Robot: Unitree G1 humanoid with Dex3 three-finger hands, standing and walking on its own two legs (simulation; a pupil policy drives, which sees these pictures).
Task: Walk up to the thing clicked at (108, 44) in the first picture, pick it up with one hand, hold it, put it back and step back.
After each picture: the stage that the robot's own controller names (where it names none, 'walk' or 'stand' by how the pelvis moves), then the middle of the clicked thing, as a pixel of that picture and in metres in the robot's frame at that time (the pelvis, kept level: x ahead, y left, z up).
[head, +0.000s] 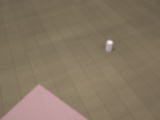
stand; (109, 46) +1.34 -0.32 -0.72
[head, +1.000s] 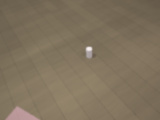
walk; (89, 52) +1.24 +0.01 -0.69
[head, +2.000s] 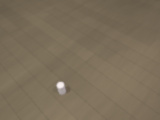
walk; (61, 88) +0.74 +0.26 -0.72
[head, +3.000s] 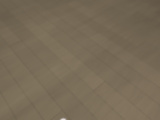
walk; out of the picture +0.42 +0.17 -0.71
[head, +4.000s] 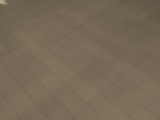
stand; out of the picture +0.31 +0.17 -0.72
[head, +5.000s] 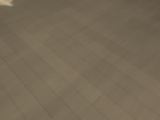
stand; out of the picture +0.31 +0.16 -0.72
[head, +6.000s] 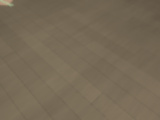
stand; out of the picture +0.31 +0.17 -0.73
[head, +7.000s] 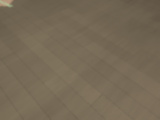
stand; out of the picture +0.30 +0.17 -0.73
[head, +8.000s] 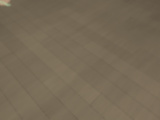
stand; out of the picture +0.30 +0.18 -0.73
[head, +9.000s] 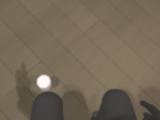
go down; (44, 83) +0.38 +0.16 -0.42
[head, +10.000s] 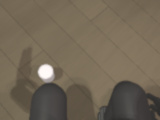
go down; (46, 74) +0.40 +0.16 -0.33
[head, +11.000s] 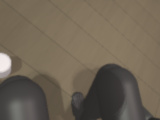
close in; (0, 66) +0.40 +0.19 -0.24
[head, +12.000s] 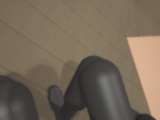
close; out of the picture +0.40 +0.21 -0.23
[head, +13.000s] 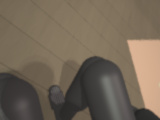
lift; out of the picture +0.39 +0.21 -0.23
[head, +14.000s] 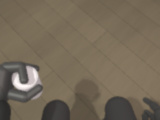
lift; (29, 84) +0.32 +0.18 -0.02
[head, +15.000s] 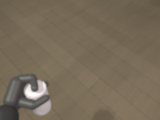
hold; (38, 98) +0.30 +0.16 -0.01
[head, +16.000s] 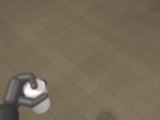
hold; (37, 96) +0.31 +0.16 -0.01
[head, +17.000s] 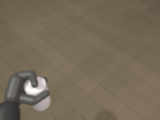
crouch; (38, 94) +0.32 +0.16 +0.00
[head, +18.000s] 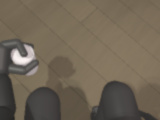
crouch; (26, 61) +0.41 +0.17 -0.11
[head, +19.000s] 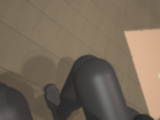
lower; out of the picture +0.45 +0.24 -0.23
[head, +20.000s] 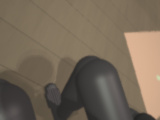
lower; out of the picture +0.43 +0.24 -0.24
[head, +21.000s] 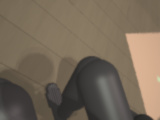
lower; out of the picture +0.43 +0.24 -0.24
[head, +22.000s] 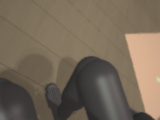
lower; out of the picture +0.42 +0.24 -0.24
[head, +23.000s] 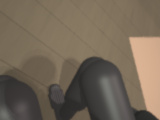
loosen; out of the picture +0.41 +0.22 -0.24
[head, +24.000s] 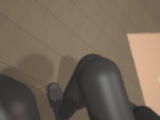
withdraw; out of the picture +0.41 +0.21 -0.23
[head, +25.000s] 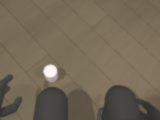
walk; (51, 73) +0.43 +0.15 -0.38
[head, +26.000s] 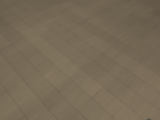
stand; out of the picture +0.35 +0.14 -0.66
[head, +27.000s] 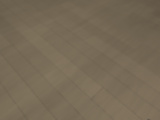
stand; out of the picture +0.34 +0.15 -0.67
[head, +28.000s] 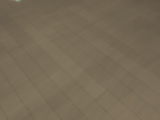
stand; out of the picture +0.36 +0.14 -0.70
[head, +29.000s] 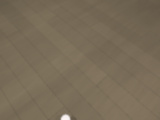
walk; out of the picture +0.37 +0.13 -0.71
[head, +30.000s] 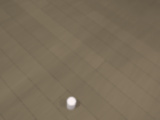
walk; (71, 103) +0.47 +0.03 -0.71
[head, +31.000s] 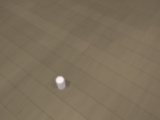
walk; (60, 83) +0.68 +0.21 -0.68
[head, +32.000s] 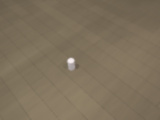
stand; (71, 64) +0.98 +0.16 -0.70
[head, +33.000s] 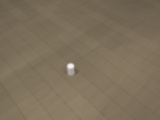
stand; (70, 69) +0.97 +0.13 -0.72
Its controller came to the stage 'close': yes
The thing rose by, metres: 0.72
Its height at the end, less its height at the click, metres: +0.00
